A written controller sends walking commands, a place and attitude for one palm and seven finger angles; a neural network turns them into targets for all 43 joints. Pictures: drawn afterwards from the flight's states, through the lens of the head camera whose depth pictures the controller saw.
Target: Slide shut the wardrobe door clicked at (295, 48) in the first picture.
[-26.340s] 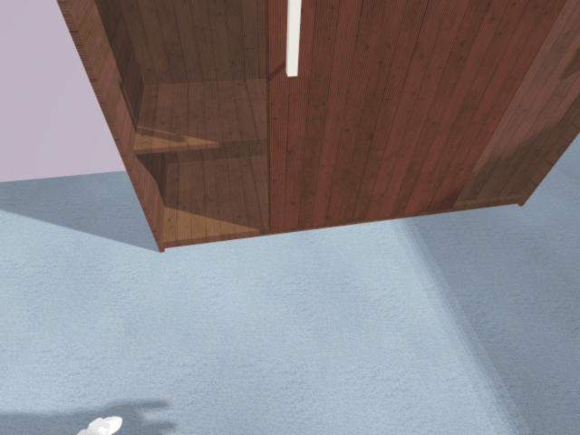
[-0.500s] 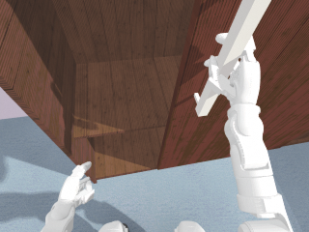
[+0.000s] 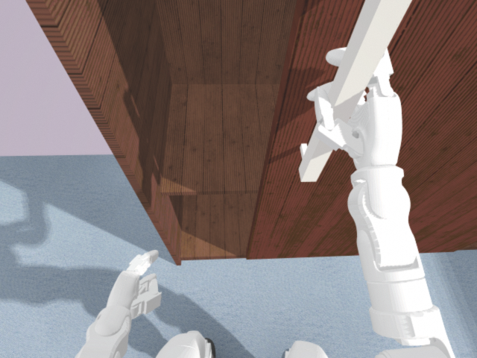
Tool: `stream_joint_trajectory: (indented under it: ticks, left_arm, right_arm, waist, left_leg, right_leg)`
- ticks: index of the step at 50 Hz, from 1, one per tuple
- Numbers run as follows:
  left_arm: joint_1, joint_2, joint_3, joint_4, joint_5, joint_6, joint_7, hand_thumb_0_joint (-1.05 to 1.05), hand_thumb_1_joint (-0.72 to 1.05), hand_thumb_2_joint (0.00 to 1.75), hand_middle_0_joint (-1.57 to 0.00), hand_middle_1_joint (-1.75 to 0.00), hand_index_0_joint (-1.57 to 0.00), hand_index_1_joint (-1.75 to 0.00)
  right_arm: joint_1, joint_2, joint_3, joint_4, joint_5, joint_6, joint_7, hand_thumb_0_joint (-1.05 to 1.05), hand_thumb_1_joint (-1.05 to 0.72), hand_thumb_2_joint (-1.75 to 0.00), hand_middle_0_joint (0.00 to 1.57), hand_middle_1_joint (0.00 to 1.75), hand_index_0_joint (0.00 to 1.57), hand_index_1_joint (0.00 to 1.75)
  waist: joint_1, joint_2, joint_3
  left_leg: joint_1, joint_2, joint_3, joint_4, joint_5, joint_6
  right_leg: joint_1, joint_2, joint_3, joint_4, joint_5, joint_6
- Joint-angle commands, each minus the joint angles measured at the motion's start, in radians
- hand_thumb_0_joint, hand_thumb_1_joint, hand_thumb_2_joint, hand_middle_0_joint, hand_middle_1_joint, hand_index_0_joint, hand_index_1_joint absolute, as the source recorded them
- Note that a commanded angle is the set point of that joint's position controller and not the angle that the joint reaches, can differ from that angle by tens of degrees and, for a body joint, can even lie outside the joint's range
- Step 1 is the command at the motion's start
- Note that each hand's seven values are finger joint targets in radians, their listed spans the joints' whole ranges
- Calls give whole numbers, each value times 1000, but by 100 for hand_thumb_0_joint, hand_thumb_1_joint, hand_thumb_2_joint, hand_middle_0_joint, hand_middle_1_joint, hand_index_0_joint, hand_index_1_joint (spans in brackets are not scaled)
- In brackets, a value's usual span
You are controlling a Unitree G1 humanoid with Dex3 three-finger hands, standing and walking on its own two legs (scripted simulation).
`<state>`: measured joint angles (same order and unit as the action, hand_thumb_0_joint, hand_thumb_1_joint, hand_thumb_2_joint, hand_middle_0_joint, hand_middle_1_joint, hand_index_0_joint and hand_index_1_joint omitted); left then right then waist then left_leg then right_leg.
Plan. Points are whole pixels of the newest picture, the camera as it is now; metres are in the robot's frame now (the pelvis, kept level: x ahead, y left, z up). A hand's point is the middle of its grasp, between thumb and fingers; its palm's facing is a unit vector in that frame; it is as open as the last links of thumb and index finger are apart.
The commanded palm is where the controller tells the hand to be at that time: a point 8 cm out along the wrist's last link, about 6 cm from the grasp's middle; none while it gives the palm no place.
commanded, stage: step sideways, sliding the door along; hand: right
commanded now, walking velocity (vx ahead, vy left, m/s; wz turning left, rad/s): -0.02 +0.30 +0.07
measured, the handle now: (333, 97) +0.42 -0.12 +0.19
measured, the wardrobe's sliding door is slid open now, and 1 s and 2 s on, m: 0.26 0.10 0.00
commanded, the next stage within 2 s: none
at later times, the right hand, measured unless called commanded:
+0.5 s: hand (255, 121) +0.37 -0.01 +0.20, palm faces +0.10 +0.99 -0.09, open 6.7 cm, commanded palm +0.35 -0.02 +0.21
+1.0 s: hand (180, 119) +0.37 +0.08 +0.20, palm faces +0.20 +0.98 -0.10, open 6.7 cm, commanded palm +0.34 +0.10 +0.21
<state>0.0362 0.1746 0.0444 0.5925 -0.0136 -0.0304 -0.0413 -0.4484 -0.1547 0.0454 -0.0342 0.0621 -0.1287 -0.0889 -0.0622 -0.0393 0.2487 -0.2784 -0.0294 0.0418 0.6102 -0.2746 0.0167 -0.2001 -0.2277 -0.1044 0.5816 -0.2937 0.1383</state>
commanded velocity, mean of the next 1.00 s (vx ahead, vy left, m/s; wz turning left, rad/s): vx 0.09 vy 0.30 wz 0.03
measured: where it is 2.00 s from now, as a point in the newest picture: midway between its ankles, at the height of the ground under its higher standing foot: outside the picture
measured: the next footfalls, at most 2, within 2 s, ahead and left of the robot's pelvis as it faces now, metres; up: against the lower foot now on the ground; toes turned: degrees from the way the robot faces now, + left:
right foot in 0.20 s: +0.00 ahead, -0.16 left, +0.00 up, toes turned -6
right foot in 0.56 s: -0.03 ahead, +0.00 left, +0.00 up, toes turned -5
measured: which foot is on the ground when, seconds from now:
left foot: down 0.00-0.56, up 0.58-0.74, down 0.76-1.00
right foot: down 0.00-0.06, up 0.08-0.18, down 0.20-0.38, up 0.40-0.54, down 0.56-1.00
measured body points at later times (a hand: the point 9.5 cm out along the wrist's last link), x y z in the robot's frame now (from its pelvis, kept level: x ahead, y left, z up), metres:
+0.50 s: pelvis -0.05 +0.10 +0.01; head +0.00 +0.12 +0.45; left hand +0.10 +0.33 -0.12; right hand +0.36 -0.06 +0.21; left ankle +0.03 +0.10 -0.72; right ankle -0.07 -0.08 -0.70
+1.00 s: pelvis -0.04 +0.23 +0.01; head +0.01 +0.25 +0.45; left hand +0.17 +0.46 -0.10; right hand +0.35 +0.03 +0.21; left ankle -0.02 +0.31 -0.72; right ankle -0.07 +0.00 -0.72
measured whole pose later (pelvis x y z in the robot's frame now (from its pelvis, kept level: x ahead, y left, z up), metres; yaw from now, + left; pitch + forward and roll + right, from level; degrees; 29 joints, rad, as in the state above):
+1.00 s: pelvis -0.04 +0.23 +0.01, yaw -2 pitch -3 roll +1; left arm 0.10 0.24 0.07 0.67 -0.05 -0.02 0.00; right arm -0.61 -0.20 -0.04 0.30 0.10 -0.03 -0.14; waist -0.07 -0.07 0.15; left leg -0.20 -0.04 0.12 0.54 -0.29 0.05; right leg -0.15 -0.23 0.04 0.53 -0.28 0.09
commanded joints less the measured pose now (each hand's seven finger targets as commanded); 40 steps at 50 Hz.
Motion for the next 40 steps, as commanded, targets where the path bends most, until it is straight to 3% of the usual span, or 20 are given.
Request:
stream_joint_trajectory:
  ticks: [1, 2, 4, 7, 10, 13, 16, 18, 20, 22, 23, 24, 26, 27, 28, 30, 33, 36, 39, 40]
  left_arm:
    - [-46, 104, 40, -123, -39, -36, 16, 0, 90, 90, -20, -30, -20, -30]
    - [-57, 98, 51, -128, -42, -40, 24, 0, 90, 90, -20, -30, -20, -30]
    - [-45, 77, 31, -109, -28, -47, 41, 0, 90, 90, -20, -30, -20, -30]
    - [-55, 80, 22, -81, -17, -49, 63, 0, 90, 90, -20, -30, -20, -30]
    - [-43, 143, 55, -88, -15, -33, 47, 0, 90, 90, -20, -30, -20, -30]
    - [-76, 118, 29, -95, -5, -31, 39, 0, 90, 90, -20, -30, -20, -30]
    - [-54, 146, 34, -86, -28, -20, 40, 0, 90, 90, -20, -30, -20, -30]
    - [-52, 112, 13, -92, -52, -19, 46, 0, 90, 90, -20, -30, -20, -30]
    - [-29, 123, 26, -75, -40, -29, 68, 0, 90, 90, -20, -30, -20, -30]
    - [-18, 78, -4, -47, -39, -62, 81, 0, 90, 90, -20, -30, -20, -30]
    - [-33, 66, -13, -28, -50, -85, 82, 0, 90, 90, -20, -30, -20, -30]
    - [-12, 100, 2, -6, -41, -90, 89, 0, 90, 90, -20, -30, -20, -30]
    - [-2, 140, 11, -8, -36, -89, 89, 0, 90, 90, -20, -30, -20, -30]
    - [-12, 171, 25, -40, -37, -86, 79, 0, 90, 90, -20, -30, -20, -30]
    - [-21, 158, 19, -59, -32, -61, 67, 0, 90, 90, -20, -30, -20, -30]
    - [-18, 132, 22, -39, -13, -34, 61, 0, 90, 90, -20, -30, -20, -30]
    - [8, 139, 15, -55, -25, -20, 46, 0, 90, 90, -20, -30, -20, -30]
    - [6, 149, 20, -74, -50, -32, 35, 0, 90, 90, -20, -30, -20, -30]
    - [22, 139, 33, -46, -68, -32, 44, 0, 90, 90, -20, -30, -20, -30]
    - [21, 147, 55, -22, -62, -27, 48, 0, 90, 90, -20, -30, -20, -30]
  right_arm:
    - [-517, -43, 84, -289, -42, -111, 79, 0, -90, -90, 45, 140, 45, 140]
    - [-514, -73, 63, -267, -37, -109, 72, 0, -90, -90, 45, 140, 45, 140]
    - [-447, -35, 82, -274, -22, -92, 52, 0, -90, -90, 45, 140, 45, 140]
    - [-487, -68, 52, -336, -8, -104, 23, 0, -90, -90, 45, 140, 45, 140]
    - [-459, -65, 31, -222, -1, -98, 40, 0, -90, -90, 45, 140, 45, 140]
    - [-598, -43, 62, -203, -18, -105, 63, 0, -90, -90, 45, 140, 45, 140]
    - [-636, -55, 32, -119, -17, -79, 56, 0, -90, -90, 45, 140, 45, 140]
    - [-686, -40, 63, -68, -15, -57, 52, 0, -90, -90, 45, 140, 45, 140]
    - [-632, -113, -24, 2, -8, -51, 25, 0, -90, -90, 45, 140, 45, 140]
    - [-703, -46, 28, -88, -4, -66, 20, 0, -90, -90, 45, 140, 45, 140]
    - [-743, -16, 69, -113, -1, -68, 15, 0, -90, -90, 45, 140, 45, 140]
    - [-711, -53, 35, -67, -10, -61, 7, 0, -90, -90, 45, 140, 45, 140]
    - [-697, -70, 48, -73, -1, -67, -1, 0, -90, -90, 45, 140, 45, 140]
    - [-708, -33, 75, -77, 11, -73, 8, 0, -90, -90, 45, 140, 45, 140]
    - [-678, -11, 95, -2, 22, -58, 23, 0, -90, -90, 45, 140, 45, 140]
    - [-690, -61, 18, -28, 20, -42, 46, 0, -90, -90, 45, 140, 45, 140]
    - [-747, 79, 141, -11, 3, -32, 57, 0, -90, -90, 45, 140, 45, 140]
    - [-833, 142, 208, -3, -2, -45, 78, 0, -90, -90, 45, 140, 45, 140]
    - [-801, 77, 167, 58, -9, -39, 65, 0, -90, -90, 45, 140, 45, 140]
    - [-766, 20, 122, 91, -4, -32, 55, 0, -90, -90, 45, 140, 45, 140]
  waist:
    - [110, 96, -587]
    - [114, 293, -577]
    - [106, 235, -560]
    - [111, 152, -649]
    - [89, -59, -663]
    - [88, -293, -520]
    - [80, -170, -563]
    - [94, 31, -533]
    - [66, 304, -501]
    - [88, 261, -530]
    - [103, 257, -550]
    - [100, 229, -596]
    - [112, -51, -609]
    - [98, -251, -601]
    - [80, -241, -564]
    - [66, -38, -455]
    - [66, -92, -504]
    - [95, -188, -562]
    - [116, 17, -543]
    - [111, 219, -573]
  left_leg:
    - [204, 115, -103, -207, 493, 19]
    - [231, 220, -280, -207, 781, 97]
    - [236, 279, -305, -185, 858, 140]
    - [350, 223, -215, -83, 889, 88]
    - [133, 76, -115, 2, 314, -12]
    - [99, 52, -53, 37, -48, -19]
    - [249, 49, -44, -35, 80, -12]
    - [272, 105, -100, -162, 111, 3]
    - [109, 234, -421, -474, -113, 21]
    - [154, 190, -336, -500, 36, -224]
    - [167, 158, -216, -473, 150, -215]
    - [219, 129, -145, -398, 233, -69]
    - [196, 76, -115, -148, 305, -43]
    - [60, 35, -82, 101, 192, -86]
    - [-75, 42, -128, 379, -83, -61]
    - [-247, 72, -221, 482, -166, -5]
    - [-91, 64, -73, 113, -126, 0]
    - [126, -1, 60, -107, 84, -12]
    - [251, 78, -18, -220, 480, 16]
    - [281, 150, -188, -196, 623, 72]
  right_leg:
    - [205, -24, -6, 199, 513, -130]
    - [62, 86, 10, 284, 28, -95]
    - [-46, 130, 111, 292, -231, -112]
    - [50, 103, 51, -67, 21, -116]
    - [282, -171, 195, -140, 717, -217]
    - [153, -233, 150, -138, 697, -251]
    - [73, -171, 86, -22, 482, -215]
    - [-47, -1, 5, 64, 45, -170]
    - [-66, 181, 32, 310, -266, -142]
    - [-39, 210, 59, 351, -200, -135]
    - [27, 213, 19, 199, -221, -138]
    - [93, 211, -9, -10, -196, -146]
    - [256, 103, 32, -315, 148, -184]
    - [280, -134, 293, -312, 315, -304]
    - [282, -299, 455, -325, 517, -402]
    - [336, -325, 389, -210, 709, -406]
    - [358, -192, 159, -61, 750, -298]
    - [290, -88, 80, 60, 693, -229]
    - [162, 48, 57, 154, 496, -152]
    - [106, 105, 67, 206, 362, -127]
